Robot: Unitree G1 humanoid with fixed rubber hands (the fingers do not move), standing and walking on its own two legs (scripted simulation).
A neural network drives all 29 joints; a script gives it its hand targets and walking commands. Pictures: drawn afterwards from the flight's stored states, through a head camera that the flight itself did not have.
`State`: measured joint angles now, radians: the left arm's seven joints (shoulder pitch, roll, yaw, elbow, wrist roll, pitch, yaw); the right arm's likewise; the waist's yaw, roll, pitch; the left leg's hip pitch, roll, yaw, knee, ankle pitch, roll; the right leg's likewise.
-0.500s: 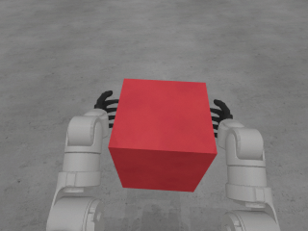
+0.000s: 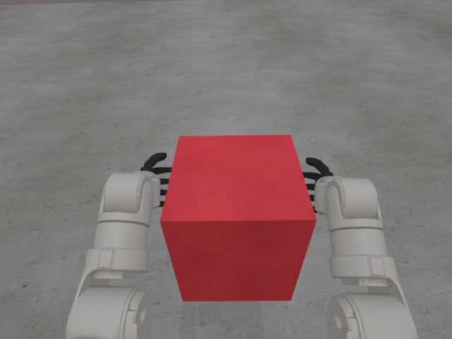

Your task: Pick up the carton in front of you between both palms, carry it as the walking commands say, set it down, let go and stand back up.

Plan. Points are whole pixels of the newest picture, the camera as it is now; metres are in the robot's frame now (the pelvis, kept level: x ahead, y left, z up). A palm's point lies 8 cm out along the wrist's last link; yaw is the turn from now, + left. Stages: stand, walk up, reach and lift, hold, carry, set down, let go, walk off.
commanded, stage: carry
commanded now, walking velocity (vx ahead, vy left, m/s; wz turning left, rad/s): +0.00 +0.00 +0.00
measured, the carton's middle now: (235, 219) +0.35 +0.00 +0.05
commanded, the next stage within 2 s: none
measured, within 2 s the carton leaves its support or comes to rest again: neither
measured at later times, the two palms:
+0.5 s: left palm (141, 197) +0.32 +0.16 +0.14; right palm (327, 203) +0.32 -0.14 +0.14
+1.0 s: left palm (141, 198) +0.32 +0.16 +0.14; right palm (327, 204) +0.31 -0.14 +0.14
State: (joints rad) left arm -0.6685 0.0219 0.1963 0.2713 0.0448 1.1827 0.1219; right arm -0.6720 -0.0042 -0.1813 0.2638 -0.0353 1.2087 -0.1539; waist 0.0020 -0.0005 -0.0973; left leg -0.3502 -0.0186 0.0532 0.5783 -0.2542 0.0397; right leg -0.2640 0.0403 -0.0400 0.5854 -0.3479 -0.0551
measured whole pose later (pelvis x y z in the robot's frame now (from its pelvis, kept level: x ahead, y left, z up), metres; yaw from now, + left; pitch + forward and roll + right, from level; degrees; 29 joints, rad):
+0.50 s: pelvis -0.03 +0.00 +0.00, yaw +0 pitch +0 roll +0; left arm -0.70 0.02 0.21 0.32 0.06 1.20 0.12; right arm -0.71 -0.01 -0.19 0.31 -0.04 1.22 -0.14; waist 0.00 0.00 -0.09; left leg -0.35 -0.02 0.05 0.53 -0.19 0.05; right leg -0.28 0.04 -0.04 0.56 -0.29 -0.05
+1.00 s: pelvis -0.03 +0.01 +0.00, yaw +0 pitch +0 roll +0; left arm -0.71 0.02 0.21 0.29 0.06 1.21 0.12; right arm -0.71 -0.01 -0.20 0.29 -0.05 1.23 -0.14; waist 0.00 0.00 -0.08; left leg -0.36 -0.02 0.05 0.53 -0.18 0.05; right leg -0.29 0.03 -0.05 0.57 -0.29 -0.05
